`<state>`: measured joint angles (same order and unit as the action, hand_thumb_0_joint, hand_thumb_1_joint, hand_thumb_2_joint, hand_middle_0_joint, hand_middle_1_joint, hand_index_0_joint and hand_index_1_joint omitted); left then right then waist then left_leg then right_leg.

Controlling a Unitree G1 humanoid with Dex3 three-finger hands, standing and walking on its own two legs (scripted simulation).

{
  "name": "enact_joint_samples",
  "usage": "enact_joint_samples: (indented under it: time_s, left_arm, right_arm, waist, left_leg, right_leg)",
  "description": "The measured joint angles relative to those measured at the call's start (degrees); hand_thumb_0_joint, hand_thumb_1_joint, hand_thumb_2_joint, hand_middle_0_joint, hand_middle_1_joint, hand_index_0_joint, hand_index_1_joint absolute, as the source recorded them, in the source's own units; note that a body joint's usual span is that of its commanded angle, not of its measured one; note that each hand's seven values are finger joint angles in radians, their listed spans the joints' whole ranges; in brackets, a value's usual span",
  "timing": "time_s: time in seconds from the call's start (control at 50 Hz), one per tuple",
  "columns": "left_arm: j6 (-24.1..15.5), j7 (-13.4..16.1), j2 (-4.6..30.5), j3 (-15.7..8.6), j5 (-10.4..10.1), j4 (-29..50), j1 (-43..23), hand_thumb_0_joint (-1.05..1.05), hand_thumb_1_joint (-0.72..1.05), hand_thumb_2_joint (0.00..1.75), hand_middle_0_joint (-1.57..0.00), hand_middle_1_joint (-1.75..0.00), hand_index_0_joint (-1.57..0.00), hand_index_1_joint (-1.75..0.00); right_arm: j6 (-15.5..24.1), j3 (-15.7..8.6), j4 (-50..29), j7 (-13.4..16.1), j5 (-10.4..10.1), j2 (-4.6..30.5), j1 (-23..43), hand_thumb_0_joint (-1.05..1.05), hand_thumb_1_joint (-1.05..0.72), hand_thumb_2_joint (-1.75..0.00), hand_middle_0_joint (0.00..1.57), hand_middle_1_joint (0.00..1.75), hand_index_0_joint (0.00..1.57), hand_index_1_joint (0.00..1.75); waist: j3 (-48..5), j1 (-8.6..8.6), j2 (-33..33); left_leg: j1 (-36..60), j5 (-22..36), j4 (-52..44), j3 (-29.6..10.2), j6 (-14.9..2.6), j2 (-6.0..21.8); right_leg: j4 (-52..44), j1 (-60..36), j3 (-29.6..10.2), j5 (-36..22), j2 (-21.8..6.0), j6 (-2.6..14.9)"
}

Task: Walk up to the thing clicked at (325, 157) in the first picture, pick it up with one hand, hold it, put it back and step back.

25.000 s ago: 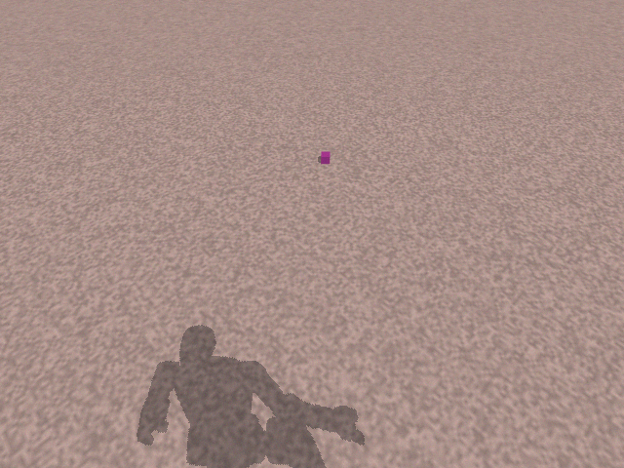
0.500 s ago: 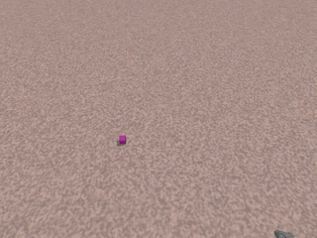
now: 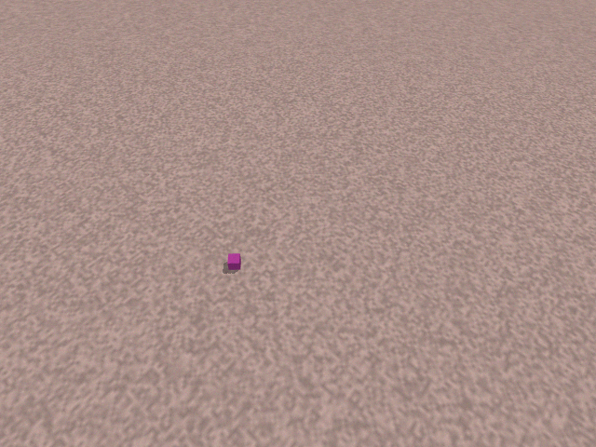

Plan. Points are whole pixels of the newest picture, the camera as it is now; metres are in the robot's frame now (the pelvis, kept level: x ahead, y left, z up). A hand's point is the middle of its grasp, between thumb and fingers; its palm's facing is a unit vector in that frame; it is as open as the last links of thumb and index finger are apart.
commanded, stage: walk up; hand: left
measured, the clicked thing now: (234, 261) +0.88 +0.24 -0.74
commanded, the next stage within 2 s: stand in 0.58 s
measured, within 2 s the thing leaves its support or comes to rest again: neither
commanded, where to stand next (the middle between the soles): +0.52 -0.03 m, yaw +2 degrees
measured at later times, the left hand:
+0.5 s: hand out of the picture +0.13 +0.26 -0.14, palm faces +0.05 -0.94 -0.35, open 7.3 cm
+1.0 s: hand out of the picture +0.07 +0.24 -0.14, palm faces +0.00 -0.94 -0.34, open 7.3 cm
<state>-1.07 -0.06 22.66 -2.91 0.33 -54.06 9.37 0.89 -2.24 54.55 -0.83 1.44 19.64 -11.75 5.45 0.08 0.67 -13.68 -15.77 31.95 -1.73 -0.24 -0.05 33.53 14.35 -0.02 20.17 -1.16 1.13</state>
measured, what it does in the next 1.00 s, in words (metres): steps on the spot: right foot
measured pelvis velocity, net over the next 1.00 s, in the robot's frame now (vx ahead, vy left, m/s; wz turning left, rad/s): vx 0.01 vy -0.01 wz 0.02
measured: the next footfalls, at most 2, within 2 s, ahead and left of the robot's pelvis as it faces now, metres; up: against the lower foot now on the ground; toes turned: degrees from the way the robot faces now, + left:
right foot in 0.02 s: +0.06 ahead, -0.14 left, +0.00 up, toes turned -1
left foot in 1.88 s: +0.20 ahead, +0.16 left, +0.00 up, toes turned +6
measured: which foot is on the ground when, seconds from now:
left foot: down 0.00-1.00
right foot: up 0.00-0.00, down 0.02-1.00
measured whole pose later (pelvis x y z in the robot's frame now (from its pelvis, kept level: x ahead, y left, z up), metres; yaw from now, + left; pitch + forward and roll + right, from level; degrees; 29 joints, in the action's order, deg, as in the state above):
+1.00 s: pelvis +0.01 -0.01 +0.02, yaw +1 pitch -3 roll +0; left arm -0.8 -0.4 19.8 0.2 0.6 -65.9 6.3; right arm 0.4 -0.7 65.0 -0.7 0.6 19.7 -5.1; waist 3.4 0.5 -0.2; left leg -5.7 -9.7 17.8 -2.6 1.2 0.4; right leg 18.7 6.6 1.4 9.6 -1.1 -0.4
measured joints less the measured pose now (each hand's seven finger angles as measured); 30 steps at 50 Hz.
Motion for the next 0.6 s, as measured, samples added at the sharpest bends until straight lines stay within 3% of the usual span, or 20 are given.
enact_joint_samples:
  time_s: [0.02,0.04,0.12,0.18,0.36,0.6]
  left_arm:
    - [-0.3,0.2,-0.1,-0.1,0.2,-0.3,-0.2,0.01,0.91,0.89,-0.21,-0.3,-0.2,-0.3]
    - [-0.5,0.5,-0.7,-0.1,0.4,-0.9,-0.6,0.01,0.91,0.89,-0.21,-0.3,-0.2,-0.3]
    - [-0.1,0.3,-2.2,0.9,1.1,-2.5,-0.7,0.01,0.91,0.89,-0.21,-0.3,-0.2,-0.3]
    - [0.5,0.2,-3.0,1.2,0.8,-3.4,-1.6,0.01,0.91,0.89,-0.21,-0.3,-0.21,-0.3]
    - [0.2,0.1,-2.2,1.0,-0.2,-5.6,-5.4,0.01,0.91,0.89,-0.21,-0.3,-0.21,-0.3]
    - [0.6,0.2,-2.2,1.1,0.1,-8.1,-6.2,0.01,0.91,0.89,-0.21,-0.3,-0.2,-0.3]
  right_arm:
    - [-0.4,0.1,0.1,0.1,-0.4,0.3,0.5,0.01,-0.9,-0.9,0.2,0.3,0.21,0.3]
    - [-0.8,0.0,0.4,0.3,-0.8,0.7,1.2,0.01,-0.9,-0.9,0.2,0.3,0.21,0.3]
    - [-1.6,-0.2,1.4,0.8,-1.2,1.2,1.9,0.01,-0.9,-0.9,0.2,0.3,0.2,0.3]
    - [-1.0,-0.2,2.8,0.7,-0.9,1.4,2.1,0.01,-0.9,-0.9,0.2,0.3,0.2,0.3]
    - [-0.3,1.2,6.0,0.5,-0.8,-0.8,5.4,0.01,-0.9,-0.9,0.2,0.3,0.2,0.3]
    - [-0.8,0.9,7.8,0.7,-0.8,-0.4,8.2,0.01,-0.9,-0.9,0.2,0.3,0.2,0.3]
  waist:
    - [0.2,0.17,-0.1]
    - [0.5,0.06,-1.1]
    - [-1.4,0.04,-2.2]
    - [-2.0,-0.01,-1.8]
    - [-1.0,0.64,0.0]
    - [-1.5,0.85,-0.6]
  left_leg:
    - [-0.4,-1.0,1.6,0.1,0.29,0.2]
    - [-0.7,-1.9,3.2,-0.4,0.57,0.9]
    - [-1.0,-8.3,5.8,-1.4,0.07,0.2]
    - [0.8,-1.3,1.8,-0.9,0.11,-0.5]
    - [3.2,-0.2,-3.6,-0.7,0.31,-0.5]
    - [5.4,1.7,-7.1,-1.2,0.44,-0.6]
  right_leg:
    - [-2.5,-0.8,0.0,-5.0,0.2,-0.54]
    - [-2.6,-1.2,0.4,-6.1,0.9,-1.12]
    - [-1.0,-1.1,1.2,-3.6,0.6,-1.4]
    - [-0.5,-1.5,1.2,-2.7,-0.6,-2.21]
    - [-5.7,-3.7,1.1,-5.1,-0.7,-2.33]
    - [-9.4,-6.1,1.7,-6.8,-0.8,-2.37]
